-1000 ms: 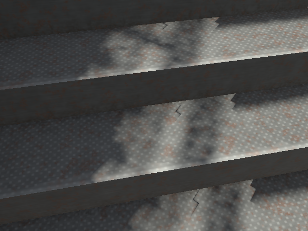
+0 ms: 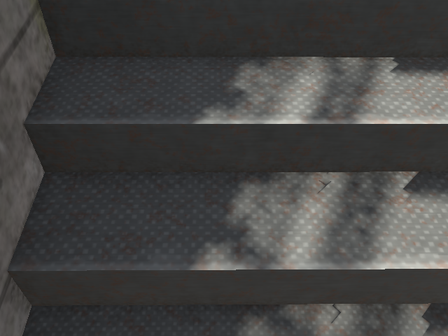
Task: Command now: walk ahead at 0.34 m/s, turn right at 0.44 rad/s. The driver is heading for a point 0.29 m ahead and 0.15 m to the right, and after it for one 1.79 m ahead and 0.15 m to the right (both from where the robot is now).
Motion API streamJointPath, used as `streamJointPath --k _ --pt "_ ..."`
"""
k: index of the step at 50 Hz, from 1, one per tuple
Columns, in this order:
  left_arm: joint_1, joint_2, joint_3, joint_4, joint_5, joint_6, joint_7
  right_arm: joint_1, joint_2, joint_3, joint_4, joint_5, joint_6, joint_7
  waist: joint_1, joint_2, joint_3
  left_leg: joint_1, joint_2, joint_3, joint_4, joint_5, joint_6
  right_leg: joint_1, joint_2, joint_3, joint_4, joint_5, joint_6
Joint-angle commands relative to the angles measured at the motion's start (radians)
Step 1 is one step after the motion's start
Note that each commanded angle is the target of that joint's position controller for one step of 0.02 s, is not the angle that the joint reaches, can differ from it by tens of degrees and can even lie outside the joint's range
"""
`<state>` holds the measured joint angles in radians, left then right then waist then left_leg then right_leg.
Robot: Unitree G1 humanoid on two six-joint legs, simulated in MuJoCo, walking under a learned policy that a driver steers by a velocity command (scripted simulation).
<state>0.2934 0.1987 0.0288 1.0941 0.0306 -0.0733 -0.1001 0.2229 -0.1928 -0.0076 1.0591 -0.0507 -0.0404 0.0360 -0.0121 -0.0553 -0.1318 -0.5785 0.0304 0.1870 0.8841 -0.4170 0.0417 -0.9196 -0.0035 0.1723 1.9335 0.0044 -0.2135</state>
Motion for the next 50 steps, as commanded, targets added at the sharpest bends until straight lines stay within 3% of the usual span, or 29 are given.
streamJointPath --k 1,4,7,9,10,12,13,14,15,16,17,18,19,20,21,22,24,27,30,33,34,35,36,37,39,41,43,45,50 --pt "-0.030 -0.088 -0.021 -0.083 -0.004 0.012 -0.010 -0.122 0.110 0.025 -0.051 -0.014 -0.046 0.001 0.109 0.049 -0.008 0.185 0.218 -0.150 -0.476 0.552 0.168 -0.177 -0.053 -0.021 0.049 -0.152 -0.016" --pt "-0.072 -0.069 -0.027 -0.086 -0.022 0.010 -0.029 -0.058 0.052 0.016 -0.031 -0.063 -0.065 -0.018 0.088 0.141 0.023 0.193 0.199 -0.047 -0.594 0.566 0.192 -0.217 -0.053 -0.108 0.208 -0.223 -0.003" --pt "-0.321 -0.074 -0.074 -0.261 -0.057 0.035 0.024 0.184 0.018 0.020 0.108 -0.096 -0.049 -0.025 0.017 0.098 0.064 0.581 0.313 -0.113 -0.618 0.669 0.186 -0.654 -0.071 -0.043 0.348 -0.470 -0.050" --pt "-0.430 -0.087 -0.096 -0.344 -0.061 0.050 0.049 0.191 0.006 0.026 0.120 -0.102 -0.074 -0.033 0.009 0.038 0.051 0.643 0.282 -0.061 -0.662 0.565 0.143 -0.695 -0.103 -0.061 0.186 -0.459 -0.079" --pt "-0.470 -0.049 -0.091 -0.373 -0.042 0.055 0.049 0.187 0.007 0.030 0.097 -0.090 -0.092 -0.026 0.005 0.001 0.023 0.601 0.241 -0.003 -0.698 0.483 0.130 -0.579 -0.132 -0.125 -0.057 -0.358 -0.070" --pt "-0.519 -0.035 -0.091 -0.414 -0.011 0.096 0.038 0.224 -0.002 0.039 0.065 -0.092 -0.094 0.002 0.010 0.111 0.022 0.431 0.200 0.074 -0.763 0.521 0.131 -0.328 -0.150 -0.214 -0.263 -0.165 -0.056" --pt "-0.579 -0.053 -0.103 -0.424 -0.003 0.134 0.010 0.165 -0.059 0.017 0.032 -0.034 -0.084 0.025 0.021 0.149 0.074 0.345 0.239 0.093 -0.845 0.531 0.161 -0.203 -0.114 -0.286 -0.433 -0.493 -0.007" --pt "-0.633 -0.051 -0.105 -0.435 -0.001 0.153 0.002 0.235 -0.076 0.014 0.037 -0.026 -0.079 0.033 -0.015 0.115 0.100 0.390 0.283 0.062 -0.827 0.630 0.187 -0.195 -0.096 -0.311 -0.467 -0.548 0.017" --pt "-0.522 -0.062 -0.095 -0.403 0.004 0.131 -0.012 0.223 -0.147 -0.011 -0.023 0.004 -0.095 0.015 0.017 0.149 0.089 0.520 0.303 0.103 -0.748 1.070 0.173 -0.113 -0.057 -0.357 -0.512 -0.469 0.059" --pt "-0.429 -0.070 -0.094 -0.371 -0.018 0.111 -0.008 0.192 -0.188 -0.024 -0.051 0.018 -0.107 0.005 0.059 0.155 0.026 0.615 0.311 0.117 -0.647 1.377 0.156 -0.032 -0.027 -0.331 -0.628 -0.338 0.074" --pt "-0.354 -0.021 -0.073 -0.334 -0.029 0.077 0.000 0.196 -0.206 -0.032 -0.077 0.036 -0.116 0.008 0.089 0.182 -0.001 0.677 0.299 0.126 -0.560 1.592 0.141 0.081 0.022 -0.337 -0.763 -0.234 0.056" --pt "-0.302 0.052 -0.058 -0.331 -0.054 0.049 0.030 0.273 -0.175 -0.037 -0.095 0.016 -0.122 0.003 0.058 0.123 -0.124 0.494 0.237 0.128 -0.434 1.580 0.066 0.385 0.007 -0.205 -0.721 0.194 -0.021" --pt "-0.224 0.109 -0.041 -0.345 -0.039 0.046 0.054 0.289 -0.181 -0.043 -0.131 0.006 -0.129 0.005 0.094 0.047 -0.272 0.252 0.137 0.072 -0.274 1.247 0.010 0.721 -0.022 -0.020 -0.827 0.278 -0.080" --pt "-0.074 0.189 -0.007 -0.351 0.023 0.056 0.085 0.167 -0.147 -0.049 -0.195 -0.009 -0.121 0.029 0.167 -0.098 -0.340 0.045 0.038 -0.001 -0.058 0.533 -0.023 0.906 -0.124 0.266 -1.114 0.217 -0.119" --pt "0.057 0.289 0.033 -0.312 0.058 0.058 0.097 0.030 -0.121 -0.066 -0.254 0.025 -0.093 0.044 0.201 -0.150 -0.373 -0.081 -0.042 -0.212 0.366 0.104 -0.049 0.860 -0.236 0.621 -1.397 -0.111 -0.140" --pt "0.012 0.321 0.064 -0.293 0.052 0.041 0.106 0.034 -0.103 -0.087 -0.236 0.041 -0.070 0.049 0.179 -0.106 -0.290 -0.134 -0.063 -0.388 0.679 0.202 -0.044 0.701 -0.241 0.630 -1.476 -0.237 -0.096" --pt "-0.180 0.197 0.036 -0.280 -0.005 0.022 0.095 0.092 -0.008 -0.064 -0.206 0.018 -0.073 0.039 0.052 -0.050 -0.082 -0.243 -0.059 -0.439 0.894 0.305 -0.011 0.418 -0.144 0.464 -1.470 -0.603 -0.033" --pt "-0.354 0.025 -0.017 -0.279 -0.005 0.005 0.070 0.153 -0.004 -0.031 -0.169 0.028 -0.049 0.008 -0.064 0.093 -0.046 -0.284 -0.022 -0.422 0.883 0.340 0.028 0.273 -0.106 0.285 -1.505 -0.416 -0.017" --pt "-0.326 0.058 -0.012 -0.287 0.019 -0.015 0.077 0.063 -0.127 -0.057 -0.173 0.028 -0.032 0.000 -0.055 0.139 -0.094 -0.251 0.040 -0.390 0.657 0.342 -0.078 0.329 -0.107 0.099 -1.515 -0.238 0.066" --pt "-0.403 0.081 -0.015 -0.334 -0.040 -0.052 0.044 0.138 -0.124 -0.063 -0.108 0.010 -0.027 0.054 -0.123 -0.016 -0.013 0.086 0.044 -0.250 0.465 0.215 -0.156 0.209 -0.014 -0.136 -1.597 -0.285 0.165" --pt "-0.131 0.063 0.003 -0.212 0.006 -0.034 0.117 0.204 0.003 -0.039 -0.074 0.048 0.022 -0.066 -0.039 0.027 0.035 0.016 0.011 -0.162 0.442 0.278 -0.089 0.266 -0.131 -0.082 -1.583 -0.356 0.068" --pt "-0.044 0.044 -0.005 -0.178 0.000 -0.027 0.140 0.187 0.024 -0.026 -0.064 0.047 0.038 -0.105 -0.005 0.010 0.079 0.000 0.027 -0.177 0.435 0.256 -0.071 0.305 -0.142 -0.022 -1.620 -0.403 0.043" --pt "-0.393 0.103 -0.010 -0.338 -0.015 -0.070 0.063 0.089 -0.117 -0.054 -0.154 0.017 -0.008 -0.012 -0.080 -0.034 0.101 0.102 0.054 -0.274 0.335 0.243 -0.156 0.285 -0.085 -0.077 -1.625 -0.374 0.114" --pt "-0.507 0.091 -0.019 -0.370 -0.042 -0.081 0.030 0.072 -0.110 -0.053 -0.165 0.012 -0.029 0.045 -0.108 -0.035 0.049 0.183 0.075 -0.262 0.172 0.255 -0.175 0.303 -0.103 -0.090 -1.578 -0.343 0.122" --pt "-0.384 0.067 -0.034 -0.311 -0.051 -0.064 0.011 0.065 -0.072 -0.041 -0.174 0.022 -0.046 0.077 -0.047 -0.010 0.112 0.167 0.074 -0.243 -0.026 0.150 -0.193 0.436 -0.179 -0.026 -1.530 -0.405 0.081" --pt "-0.262 0.116 -0.011 -0.262 -0.066 -0.039 0.011 0.002 -0.099 -0.040 -0.241 0.054 -0.078 0.051 0.004 0.025 0.112 0.133 0.035 -0.198 -0.285 0.204 -0.140 0.583 -0.192 0.012 -1.478 -0.490 0.050" --pt "-0.150 0.146 0.017 -0.275 -0.027 -0.039 0.057 -0.131 -0.170 -0.044 -0.350 0.063 -0.102 0.000 0.117 0.101 0.048 0.078 0.032 -0.284 -0.295 0.353 0.029 0.680 -0.146 -0.045 -1.427 -0.412 0.048" --pt "-0.296 0.154 0.032 -0.344 0.001 -0.050 0.099 -0.131 -0.147 -0.046 -0.347 0.064 -0.107 -0.017 0.070 0.138 0.039 -0.015 0.052 -0.396 -0.398 0.193 0.143 0.702 -0.069 -0.223 -1.371 -0.345 0.077" --pt "-0.398 0.084 0.051 -0.460 -0.023 -0.022 0.132 0.049 -0.179 -0.072 -0.317 0.044 -0.076 -0.034 -0.030 0.210 -0.030 0.307 0.157 -0.594 -0.463 0.374 0.236 0.464 0.013 -0.299 -1.219 -0.263 0.136"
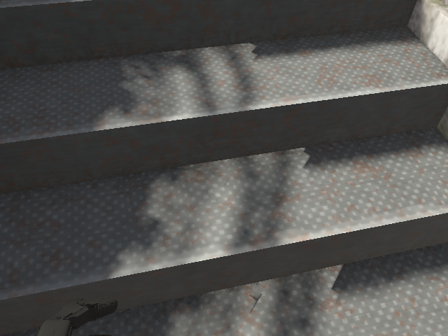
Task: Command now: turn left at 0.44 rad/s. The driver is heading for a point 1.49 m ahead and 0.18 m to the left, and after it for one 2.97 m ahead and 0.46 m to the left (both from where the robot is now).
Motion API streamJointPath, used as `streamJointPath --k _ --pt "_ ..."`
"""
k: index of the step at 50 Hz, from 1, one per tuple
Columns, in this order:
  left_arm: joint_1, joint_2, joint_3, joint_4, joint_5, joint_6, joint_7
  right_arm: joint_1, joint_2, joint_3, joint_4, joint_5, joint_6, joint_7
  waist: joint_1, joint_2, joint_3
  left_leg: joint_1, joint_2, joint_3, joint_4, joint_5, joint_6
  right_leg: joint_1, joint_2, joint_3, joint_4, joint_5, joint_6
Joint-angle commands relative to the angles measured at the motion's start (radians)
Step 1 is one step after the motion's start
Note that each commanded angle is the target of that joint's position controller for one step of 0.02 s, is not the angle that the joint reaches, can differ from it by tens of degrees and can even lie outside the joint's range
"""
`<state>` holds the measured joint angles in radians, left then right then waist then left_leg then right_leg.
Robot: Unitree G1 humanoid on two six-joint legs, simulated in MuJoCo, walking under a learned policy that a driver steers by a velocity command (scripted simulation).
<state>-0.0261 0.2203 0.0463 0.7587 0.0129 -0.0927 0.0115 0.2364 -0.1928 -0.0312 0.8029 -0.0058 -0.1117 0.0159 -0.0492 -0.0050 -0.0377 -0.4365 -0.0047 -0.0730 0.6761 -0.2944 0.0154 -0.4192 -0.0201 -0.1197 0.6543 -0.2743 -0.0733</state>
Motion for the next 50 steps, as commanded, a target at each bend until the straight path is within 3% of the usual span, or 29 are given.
streamJointPath --k 1,7,8,9,10,11,12,13,14,15,18,19,20,21,22,23,24,25,26,27,29,33,35,38,40,42,44,45,50 --pt "-0.058 0.056 0.038 -0.139 -0.002 -0.001 0.020 -0.006 -0.180 -0.047 -0.082 0.003 -0.002 -0.009 0.028 0.149 -0.135 0.170 0.180 -0.305 -0.234 0.321 0.260 -0.023 0.035 -0.004 0.060 0.024 0.002" --pt "0.023 0.109 0.080 -0.192 0.024 -0.005 0.008 -0.136 -0.148 -0.034 -0.181 0.015 0.038 -0.006 0.056 0.034 -0.161 -0.029 0.031 -0.173 -0.120 0.301 0.169 0.244 -0.039 0.037 -0.058 0.341 -0.073" --pt "0.037 0.138 0.091 -0.202 0.035 -0.002 0.011 -0.124 -0.132 -0.026 -0.187 0.007 0.046 -0.005 0.055 -0.022 -0.164 -0.107 -0.021 -0.115 -0.062 0.217 0.133 0.303 -0.106 0.114 -0.133 0.413 -0.135" --pt "0.100 0.161 0.099 -0.183 0.042 0.001 0.014 -0.106 -0.113 -0.019 -0.190 -0.005 0.054 0.007 0.073 -0.137 -0.162 -0.236 -0.094 -0.033 0.099 0.070 0.058 0.405 -0.261 0.300 -0.246 0.505 -0.262" --pt "0.119 0.184 0.105 -0.180 0.060 -0.005 0.021 -0.088 -0.139 -0.028 -0.176 -0.021 0.064 0.006 0.098 -0.248 -0.137 -0.317 -0.095 -0.002 0.524 -0.279 -0.021 0.372 -0.459 0.466 -0.326 0.604 -0.388" --pt "0.148 0.156 0.096 -0.164 0.068 -0.019 0.041 -0.075 -0.176 -0.046 -0.160 -0.014 0.063 -0.003 0.100 -0.100 -0.161 -0.373 -0.052 -0.040 0.876 -0.311 -0.049 0.330 -0.483 0.445 -0.346 0.575 -0.387" --pt "0.074 0.137 0.076 -0.163 0.073 -0.018 0.041 -0.063 -0.156 -0.039 -0.156 -0.018 0.064 -0.012 0.035 -0.070 -0.131 -0.364 -0.030 -0.070 1.047 -0.228 -0.052 0.208 -0.417 0.341 -0.337 0.491 -0.310" --pt "-0.022 0.069 0.039 -0.177 0.077 -0.007 0.032 -0.092 -0.152 -0.034 -0.173 -0.019 0.072 -0.014 0.007 -0.042 -0.123 -0.357 -0.044 -0.077 1.078 -0.161 -0.046 0.156 -0.340 0.219 -0.329 0.453 -0.245" --pt "-0.038 0.018 0.007 -0.174 0.078 0.001 0.027 -0.142 -0.144 -0.027 -0.202 -0.018 0.077 -0.017 0.015 0.003 -0.137 -0.419 -0.036 -0.117 1.012 -0.080 -0.049 0.207 -0.321 0.197 -0.297 0.394 -0.218" --pt "-0.026 -0.004 -0.006 -0.164 0.055 0.020 0.035 -0.160 -0.115 -0.010 -0.225 -0.030 0.083 -0.014 0.022 0.013 -0.169 -0.445 -0.018 -0.065 0.862 -0.116 -0.068 0.274 -0.276 0.137 -0.292 0.314 -0.188" --pt "0.101 0.102 0.020 -0.132 0.018 0.028 0.060 -0.159 -0.079 0.013 -0.233 -0.038 0.077 0.012 0.095 -0.034 -0.156 -0.418 0.010 0.051 0.304 -0.333 -0.116 0.443 -0.237 0.080 -0.295 0.209 -0.152" --pt "0.148 0.186 0.056 -0.097 -0.021 0.024 0.075 -0.180 -0.052 0.015 -0.219 -0.031 0.067 0.040 0.105 -0.006 -0.105 -0.320 -0.003 0.099 0.061 -0.339 -0.110 0.397 -0.219 0.068 -0.276 0.109 -0.126" --pt "0.083 0.240 0.067 -0.113 0.002 0.000 0.063 -0.144 -0.049 0.012 -0.203 -0.015 0.050 0.073 0.067 -0.098 -0.077 -0.118 0.014 0.114 0.031 -0.215 -0.069 0.227 -0.258 0.051 -0.292 0.048 -0.109" --pt "-0.015 0.252 0.066 -0.130 0.049 -0.001 0.049 -0.018 -0.073 0.003 -0.154 0.009 0.035 0.088 0.015 -0.109 -0.102 0.096 -0.008 0.121 0.005 0.103 -0.024 0.074 -0.269 0.049 -0.264 -0.036 -0.105" --pt "-0.034 0.205 0.058 -0.127 0.066 -0.017 0.033 0.053 -0.131 -0.029 -0.129 0.008 0.018 0.085 -0.017 -0.085 -0.112 0.200 -0.033 0.102 -0.028 0.208 0.019 0.017 -0.279 0.025 -0.183 -0.084 -0.074" --pt "0.018 0.107 0.032 -0.105 0.043 -0.031 0.025 0.044 -0.182 -0.046 -0.132 -0.012 0.001 0.069 -0.014 -0.002 -0.107 0.213 -0.024 0.056 -0.177 0.252 0.091 0.029 -0.236 -0.026 -0.070 -0.099 -0.028" --pt "0.109 -0.017 0.003 -0.102 0.023 -0.035 0.026 0.078 -0.268 -0.066 -0.136 -0.039 -0.013 0.042 0.042 0.182 -0.134 0.329 0.128 -0.183 -0.196 0.759 0.270 -0.120 -0.126 -0.107 0.209 -0.229 0.072" --pt "0.145 0.009 -0.003 -0.190 0.008 -0.056 0.041 0.073 -0.404 -0.097 -0.182 0.005 -0.029 0.024 0.045 0.356 -0.231 0.487 0.340 -0.607 -0.291 0.792 0.511 -0.337 0.042 0.011 0.383 -0.418 0.157" --pt "0.053 0.077 0.011 -0.162 -0.020 -0.035 0.034 0.045 -0.326 -0.091 -0.148 -0.012 -0.034 0.025 -0.008 0.209 -0.166 0.429 0.336 -0.572 -0.305 0.545 0.446 -0.426 0.040 0.151 0.643 -0.355 0.160" --pt "0.014 0.101 0.020 -0.153 -0.009 -0.020 0.039 -0.033 -0.278 -0.081 -0.149 -0.002 -0.024 0.027 -0.006 0.183 -0.100 0.300 0.269 -0.456 -0.287 0.284 0.345 -0.459 0.017 0.201 0.854 -0.278 0.140" --pt "0.065 0.127 0.039 -0.109 0.014 -0.002 0.056 -0.133 -0.145 -0.025 -0.179 0.003 0.005 0.008 0.073 0.044 -0.061 0.104 0.217 -0.380 -0.306 0.076 0.258 -0.478 -0.020 0.256 0.896 -0.089 0.096" --pt "0.196 0.119 0.037 -0.064 0.019 0.022 0.038 -0.220 -0.062 0.017 -0.253 0.000 0.016 0.015 0.110 0.030 -0.154 0.070 0.184 -0.330 -0.278 0.141 0.272 -0.442 -0.030 0.246 0.902 0.031 0.201" --pt "0.202 0.124 0.039 -0.054 0.029 0.030 0.028 -0.219 -0.061 0.026 -0.260 0.021 0.003 0.021 0.102 0.036 -0.140 0.074 0.139 -0.263 -0.274 0.078 0.226 -0.388 -0.046 0.209 0.724 0.033 0.242" --pt "0.172 0.060 0.012 -0.071 0.030 0.032 -0.021 -0.229 -0.116 0.006 -0.244 0.017 0.013 0.032 0.071 0.051 -0.091 -0.013 0.082 -0.162 -0.243 0.041 0.178 -0.135 -0.032 0.099 0.338 -0.103 0.240" --pt "0.160 0.021 -0.008 -0.090 0.010 0.018 -0.054 -0.203 -0.104 0.014 -0.201 0.040 0.023 0.063 0.075 0.038 -0.074 0.049 0.123 -0.218 -0.181 0.006 0.182 -0.054 -0.043 0.112 0.033 -0.087 0.218" --pt "0.195 -0.022 -0.038 -0.070 -0.005 0.010 -0.078 -0.107 -0.027 0.039 -0.138 0.057 0.046 0.119 0.080 0.044 -0.081 0.051 0.114 -0.283 -0.178 -0.060 0.121 0.101 -0.080 0.142 -0.146 0.136 0.173" --pt "0.033 0.067 -0.040 -0.114 -0.032 -0.005 -0.083 -0.041 0.018 0.050 -0.145 0.012 0.022 0.108 -0.028 -0.060 -0.122 0.114 0.019 -0.087 -0.172 0.062 0.041 0.078 -0.069 0.197 -0.066 0.236 0.015" --pt "0.068 0.060 -0.033 -0.093 -0.020 -0.004 -0.086 -0.138 -0.045 0.033 -0.159 0.001 0.019 0.096 0.032 0.001 -0.122 0.164 0.002 -0.053 -0.138 0.090 0.040 0.041 -0.071 0.178 -0.083 0.180 0.011" --pt "0.156 0.029 -0.041 -0.031 0.002 0.007 -0.093 -0.191 -0.061 0.013 -0.169 0.007 0.021 0.065 0.082 0.007 -0.084 0.043 0.004 -0.056 -0.151 0.148 0.092 0.157 -0.061 0.144 -0.050 0.166 0.036"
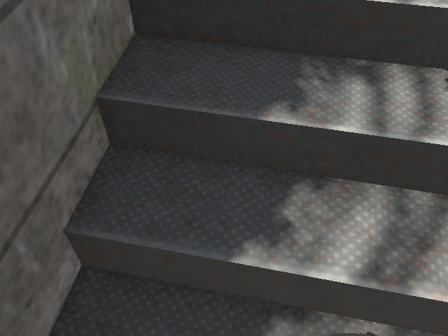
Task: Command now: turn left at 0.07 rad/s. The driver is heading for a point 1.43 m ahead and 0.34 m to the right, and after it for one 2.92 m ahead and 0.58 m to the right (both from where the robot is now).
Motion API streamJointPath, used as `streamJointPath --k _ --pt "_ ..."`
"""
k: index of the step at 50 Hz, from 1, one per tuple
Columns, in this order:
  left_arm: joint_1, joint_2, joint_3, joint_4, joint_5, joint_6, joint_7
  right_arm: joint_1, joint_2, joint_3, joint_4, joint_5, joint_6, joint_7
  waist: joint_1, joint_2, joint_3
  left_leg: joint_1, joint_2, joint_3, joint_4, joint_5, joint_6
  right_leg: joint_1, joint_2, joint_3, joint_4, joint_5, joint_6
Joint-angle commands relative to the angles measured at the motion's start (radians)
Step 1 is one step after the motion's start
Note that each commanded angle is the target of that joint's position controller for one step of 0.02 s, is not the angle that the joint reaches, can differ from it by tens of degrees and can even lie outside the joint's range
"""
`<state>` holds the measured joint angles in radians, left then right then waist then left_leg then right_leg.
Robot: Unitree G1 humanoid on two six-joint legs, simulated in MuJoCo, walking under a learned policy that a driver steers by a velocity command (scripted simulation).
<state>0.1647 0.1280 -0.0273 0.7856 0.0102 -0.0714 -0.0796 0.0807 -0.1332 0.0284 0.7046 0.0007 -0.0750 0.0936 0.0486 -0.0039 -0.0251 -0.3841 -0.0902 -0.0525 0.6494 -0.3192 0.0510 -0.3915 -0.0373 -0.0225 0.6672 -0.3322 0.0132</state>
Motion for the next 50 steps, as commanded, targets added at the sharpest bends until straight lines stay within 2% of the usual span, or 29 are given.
streamJointPath --k 1,3,6,9,13,15,16,21,27,34,35,48,49,50 --pt "-0.034 0.114 0.031 -0.056 0.004 -0.015 0.001 -0.033 -0.114 -0.049 -0.071 0.001 -0.017 -0.017 -0.016 0.009 -0.100 -0.008 0.092 -0.076 -0.122 0.190 0.058 0.134 -0.044 0.044 -0.061 0.229 -0.055" --pt "-0.033 0.087 0.022 -0.054 0.005 -0.011 -0.001 -0.012 -0.108 -0.054 -0.057 0.000 -0.016 -0.020 -0.019 0.004 -0.095 -0.006 0.098 -0.082 -0.134 0.181 0.060 0.134 -0.045 0.038 -0.069 0.203 -0.052" --pt "-0.042 0.078 0.022 -0.051 0.003 -0.007 -0.003 0.007 -0.097 -0.059 -0.042 0.000 -0.013 -0.023 -0.027 -0.007 -0.094 -0.013 0.091 -0.071 -0.134 0.189 0.051 0.157 -0.045 0.039 -0.074 0.231 -0.057" --pt "-0.059 0.090 0.035 -0.051 0.001 -0.008 0.010 0.011 -0.101 -0.064 -0.035 0.005 -0.018 -0.031 -0.027 -0.011 -0.112 -0.018 0.089 -0.060 -0.131 0.229 0.053 0.188 -0.044 0.037 -0.061 0.291 -0.062" --pt "-0.059 0.091 0.043 -0.042 0.001 -0.002 0.011 0.034 -0.106 -0.068 -0.019 0.006 -0.015 -0.034 -0.031 -0.020 -0.101 -0.023 0.083 -0.050 -0.137 0.215 0.047 0.197 -0.040 0.039 -0.074 0.294 -0.068" --pt "-0.053 0.088 0.045 -0.029 0.003 0.002 0.003 0.051 -0.104 -0.066 -0.002 0.007 -0.011 -0.031 -0.032 -0.021 -0.082 -0.023 0.080 -0.048 -0.153 0.182 0.043 0.192 -0.036 0.039 -0.092 0.259 -0.068" --pt "-0.044 0.096 0.048 -0.025 0.007 0.006 -0.002 0.045 -0.116 -0.067 -0.002 0.007 -0.011 -0.027 -0.027 -0.024 -0.075 -0.032 0.078 -0.052 -0.154 0.170 0.047 0.197 -0.034 0.038 -0.097 0.255 -0.069" --pt "-0.044 0.099 0.050 -0.004 0.007 0.013 -0.006 0.059 -0.112 -0.063 0.023 0.005 -0.008 -0.023 -0.035 -0.022 -0.071 -0.008 0.075 -0.040 -0.169 0.162 0.038 0.194 -0.028 0.034 -0.119 0.245 -0.072" --pt "-0.033 0.108 0.052 0.017 0.005 0.007 -0.002 0.068 -0.117 -0.062 0.057 0.000 -0.007 -0.028 -0.042 -0.016 -0.068 -0.004 0.078 -0.026 -0.172 0.163 0.036 0.188 -0.024 0.033 -0.136 0.240 -0.085" --pt "0.002 0.105 0.051 0.054 0.006 0.015 -0.002 0.072 -0.114 -0.058 0.097 -0.001 -0.006 -0.022 -0.041 -0.007 -0.058 0.006 0.079 -0.022 -0.186 0.163 0.034 0.189 -0.016 0.024 -0.155 0.229 -0.083" --pt "0.005 0.112 0.052 0.057 0.000 0.015 0.002 0.060 -0.104 -0.054 0.093 -0.002 -0.007 -0.017 -0.041 -0.009 -0.057 0.004 0.083 -0.025 -0.188 0.172 0.038 0.191 -0.012 0.017 -0.148 0.234 -0.077" --pt "0.068 0.096 0.042 0.116 0.002 0.023 0.005 0.071 -0.107 -0.048 0.153 -0.004 -0.003 -0.010 -0.046 -0.001 -0.044 0.022 0.086 -0.017 -0.198 0.176 0.036 0.189 -0.002 0.007 -0.176 0.229 -0.078" --pt "0.093 0.087 0.039 0.133 0.003 0.028 0.003 0.097 -0.100 -0.046 0.172 -0.005 0.001 -0.009 -0.048 0.002 -0.036 0.022 0.091 -0.023 -0.220 0.097 0.040 0.187 -0.004 0.008 -0.194 0.147 -0.077" --pt "0.123 0.107 0.047 0.144 0.012 0.034 0.006 0.118 -0.117 -0.052 0.186 -0.012 0.005 -0.011 -0.043 0.004 -0.004 -0.002 0.092 -0.030 -0.237 -0.029 0.058 0.176 -0.005 0.012 -0.210 0.010 -0.090"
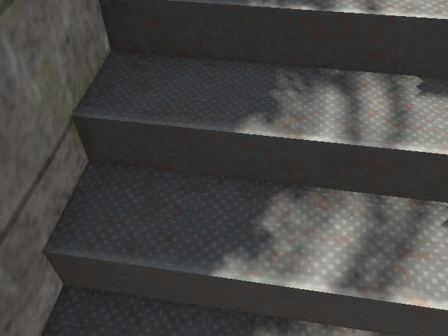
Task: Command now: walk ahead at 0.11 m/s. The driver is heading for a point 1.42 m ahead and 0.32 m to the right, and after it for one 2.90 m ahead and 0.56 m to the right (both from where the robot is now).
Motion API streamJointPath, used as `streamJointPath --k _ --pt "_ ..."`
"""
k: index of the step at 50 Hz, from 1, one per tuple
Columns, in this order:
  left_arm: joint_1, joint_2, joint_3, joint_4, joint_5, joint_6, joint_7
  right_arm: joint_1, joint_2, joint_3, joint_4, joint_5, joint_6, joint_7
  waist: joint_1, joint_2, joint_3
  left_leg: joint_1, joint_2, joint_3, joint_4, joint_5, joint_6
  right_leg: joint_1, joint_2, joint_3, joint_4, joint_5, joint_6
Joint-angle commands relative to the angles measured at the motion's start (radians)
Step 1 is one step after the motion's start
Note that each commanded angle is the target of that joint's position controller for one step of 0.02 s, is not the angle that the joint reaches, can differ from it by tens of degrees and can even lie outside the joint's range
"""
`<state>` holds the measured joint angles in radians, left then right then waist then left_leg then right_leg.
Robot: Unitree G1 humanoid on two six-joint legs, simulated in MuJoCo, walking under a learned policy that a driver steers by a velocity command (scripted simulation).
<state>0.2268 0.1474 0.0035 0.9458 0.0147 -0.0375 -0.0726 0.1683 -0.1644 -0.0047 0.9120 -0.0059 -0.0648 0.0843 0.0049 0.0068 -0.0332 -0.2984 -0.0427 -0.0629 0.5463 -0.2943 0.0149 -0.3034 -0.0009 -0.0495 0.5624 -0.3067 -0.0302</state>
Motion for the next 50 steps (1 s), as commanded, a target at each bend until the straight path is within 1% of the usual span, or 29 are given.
streamJointPath --k 1,4,7,11,13,14,15,16,17,18,19,22,24,26,27,29,30,31,32,33,34,35,36,38,40,43,45,47,50 --pt "0.078 0.126 0.033 -0.012 0.025 0.003 0.010 0.041 -0.120 -0.032 -0.016 -0.021 -0.004 -0.009 0.008 -0.013 0.034 -0.121 0.044 -0.028 -0.135 -0.203 0.126 0.069 -0.052 0.061 -0.122 -0.173 -0.076" --pt "0.128 0.142 0.052 0.001 0.053 -0.009 0.052 -0.005 -0.106 -0.044 -0.032 -0.050 -0.011 -0.037 0.043 -0.057 0.061 -0.241 0.049 -0.030 -0.058 -0.261 0.209 0.095 -0.144 0.225 -0.214 -0.350 -0.206" --pt "0.194 0.135 0.046 0.030 0.032 -0.013 0.088 -0.003 -0.048 -0.034 -0.029 -0.050 -0.021 -0.057 0.065 -0.141 0.047 -0.333 0.033 0.074 0.217 -0.071 0.150 0.194 -0.350 0.496 -0.369 -0.368 -0.345" --pt "0.010 0.159 0.041 -0.015 0.021 0.009 0.100 0.126 0.002 -0.024 0.023 -0.056 -0.010 -0.049 -0.033 -0.074 0.072 0.102 0.014 0.158 0.004 -0.053 0.132 -0.068 -0.237 0.249 -0.360 -0.221 -0.263" --pt "0.082 0.166 0.046 0.026 0.070 0.036 0.058 0.287 0.002 -0.026 0.088 -0.049 -0.025 -0.033 -0.063 -0.051 0.072 0.281 0.000 0.156 -0.112 0.098 0.133 -0.099 -0.185 0.165 -0.172 0.025 -0.284" --pt "0.032 0.199 0.065 0.010 -0.031 -0.023 0.084 0.320 -0.122 -0.062 0.040 -0.012 -0.038 -0.082 -0.123 -0.017 0.102 0.354 0.080 0.004 -0.201 0.063 0.127 -0.171 -0.065 0.050 0.128 0.283 -0.167" --pt "0.011 0.132 0.051 -0.016 -0.039 -0.059 0.079 0.476 -0.222 -0.083 0.079 -0.026 -0.028 -0.112 -0.143 0.214 0.014 0.553 0.296 -0.287 -0.267 0.402 0.191 -0.388 0.002 -0.048 0.441 0.054 -0.097" --pt "0.027 0.109 0.053 -0.013 -0.044 -0.068 0.079 0.540 -0.239 -0.092 0.098 -0.036 -0.014 -0.126 -0.162 0.282 -0.005 0.594 0.420 -0.490 -0.303 0.388 0.351 -0.582 0.046 -0.058 0.795 -0.186 -0.056" --pt "-0.074 0.100 0.053 -0.044 -0.014 -0.062 0.083 0.502 -0.202 -0.086 0.086 -0.055 -0.022 -0.126 -0.147 0.088 0.059 0.559 0.416 -0.428 -0.331 0.241 0.373 -0.715 -0.017 0.013 1.033 -0.168 -0.038" --pt "-0.179 0.059 0.043 -0.101 -0.012 -0.057 0.082 0.448 -0.188 -0.082 0.089 -0.065 -0.025 -0.126 -0.132 0.095 0.095 0.536 0.397 -0.373 -0.352 0.126 0.353 -0.832 -0.036 0.015 1.238 -0.160 -0.043" --pt "-0.064 0.028 0.019 -0.051 0.019 -0.031 0.021 0.628 -0.009 -0.016 0.220 -0.126 0.005 -0.069 -0.166 0.210 0.105 0.574 0.441 -0.410 -0.274 0.262 0.399 -1.088 0.052 0.155 1.764 -0.179 -0.171" --pt "-0.219 -0.037 -0.021 -0.238 0.057 -0.009 -0.027 0.515 0.101 0.063 0.276 -0.140 0.019 -0.002 -0.022 -0.011 0.106 0.361 0.364 -0.148 -0.239 0.220 0.290 -1.373 0.013 0.177 1.906 -0.158 -0.362" --pt "-0.251 -0.044 -0.049 -0.321 0.028 0.014 -0.023 0.236 0.033 0.062 0.204 -0.158 -0.011 -0.013 0.113 -0.044 0.087 -0.061 0.235 0.084 -0.409 0.069 0.206 -1.041 -0.082 0.071 1.490 -0.005 -0.357" --pt "-0.437 0.048 -0.046 -0.386 -0.021 0.062 -0.010 0.126 -0.075 0.042 0.098 -0.103 -0.045 -0.016 0.117 0.036 0.024 -0.628 0.168 0.149 -0.707 0.139 0.255 -0.323 -0.075 -0.078 1.056 0.089 -0.218" --pt "-0.452 0.033 -0.044 -0.371 -0.020 0.068 -0.029 0.193 -0.123 0.037 0.091 -0.052 -0.063 -0.016 0.122 0.128 0.015 -0.667 0.210 0.105 -0.678 0.607 0.311 -0.151 0.014 -0.173 1.083 0.047 -0.117" --pt "-0.299 0.043 -0.048 -0.296 0.001 0.096 -0.045 0.303 -0.301 -0.004 0.129 -0.023 -0.070 0.013 0.142 0.157 -0.017 -0.032 0.291 0.158 -0.393 1.650 0.304 -0.387 0.088 -0.222 0.764 -0.033 -0.079" --pt "-0.262 0.057 -0.043 -0.273 0.014 0.099 -0.042 0.357 -0.295 -0.012 0.156 -0.007 -0.060 0.020 0.114 0.162 -0.040 0.246 0.323 0.160 -0.264 1.766 0.285 -0.471 0.128 -0.251 0.513 -0.082 -0.098" --pt "-0.135 0.086 -0.023 -0.238 0.001 0.098 -0.011 0.441 -0.261 -0.012 0.208 -0.039 -0.040 0.042 0.096 0.239 -0.128 0.319 0.331 0.186 -0.106 1.913 0.282 -0.342 0.163 -0.196 0.480 -0.016 -0.132" --pt "0.071 0.150 -0.009 -0.153 -0.016 0.081 0.014 0.538 -0.180 -0.006 0.188 -0.133 -0.025 0.063 0.069 0.075 -0.334 0.024 0.265 0.121 0.190 1.742 0.212 0.095 0.095 0.152 0.504 0.329 -0.254" --pt "0.331 0.207 0.014 -0.059 -0.002 0.077 0.034 0.444 -0.166 -0.006 0.143 -0.149 -0.005 0.087 0.183 -0.089 -0.429 -0.250 0.156 0.042 0.455 1.092 0.200 0.358 -0.011 0.524 0.145 0.096 -0.329" --pt "0.475 0.228 0.024 -0.005 0.055 0.068 0.042 0.288 -0.091 -0.008 0.118 -0.099 0.014 0.099 0.245 -0.246 -0.274 -0.557 -0.034 -0.105 1.015 0.383 0.170 0.292 -0.129 0.924 -0.159 -0.257 -0.387" --pt "0.450 0.234 0.035 0.048 0.057 0.026 0.052 0.215 -0.065 -0.012 0.087 -0.055 0.003 0.077 0.189 -0.202 -0.083 -0.829 -0.045 -0.224 1.334 0.378 0.186 0.226 -0.144 0.931 -0.182 -0.452 -0.283" --pt "0.346 0.170 0.031 0.074 0.059 0.006 0.034 0.149 -0.049 -0.009 0.074 -0.048 -0.001 0.042 0.131 -0.094 0.004 -0.950 -0.041 -0.231 1.515 0.390 0.196 0.108 -0.148 0.843 -0.146 -0.351 -0.278" --pt "0.115 -0.008 -0.024 0.110 0.040 -0.018 0.008 0.064 -0.009 0.013 0.005 -0.060 0.011 0.002 -0.044 0.050 -0.014 -1.000 -0.005 -0.231 1.643 0.381 0.236 -0.075 -0.121 0.653 -0.136 -0.172 -0.232" --pt "-0.060 -0.044 -0.046 0.108 0.056 -0.037 -0.013 0.121 -0.002 0.031 0.011 -0.061 0.040 -0.016 -0.148 0.053 -0.014 -0.952 0.068 -0.120 1.537 0.385 0.235 -0.268 -0.056 0.369 -0.155 -0.043 -0.161" --pt "-0.007 0.054 -0.025 0.073 0.097 -0.072 0.013 0.020 -0.037 0.029 -0.030 -0.007 0.019 -0.023 -0.081 -0.092 -0.053 -0.766 0.068 0.071 1.550 0.246 0.140 -0.423 0.033 0.202 -0.228 0.053 -0.163" --pt "0.316 -0.005 -0.047 0.199 0.110 -0.048 0.019 -0.167 0.023 0.071 -0.106 -0.036 0.020 -0.040 0.015 -0.108 -0.004 -1.108 0.079 0.030 1.666 0.030 0.186 -0.135 -0.083 0.401 -0.245 -0.100 -0.214" --pt "0.419 0.007 -0.055 0.238 0.125 -0.059 -0.011 -0.304 -0.018 0.076 -0.178 -0.059 0.020 -0.063 0.055 -0.028 -0.041 -1.177 0.116 0.043 1.384 0.111 0.177 0.028 -0.090 0.440 -0.229 -0.095 -0.190" --pt "0.311 0.065 -0.054 0.163 0.053 -0.068 -0.036 -0.508 -0.011 0.088 -0.277 -0.051 0.059 -0.066 0.080 -0.088 0.024 -0.824 0.134 0.155 0.973 -0.125 0.088 -0.217 -0.171 0.457 -0.454 -0.036 -0.252"
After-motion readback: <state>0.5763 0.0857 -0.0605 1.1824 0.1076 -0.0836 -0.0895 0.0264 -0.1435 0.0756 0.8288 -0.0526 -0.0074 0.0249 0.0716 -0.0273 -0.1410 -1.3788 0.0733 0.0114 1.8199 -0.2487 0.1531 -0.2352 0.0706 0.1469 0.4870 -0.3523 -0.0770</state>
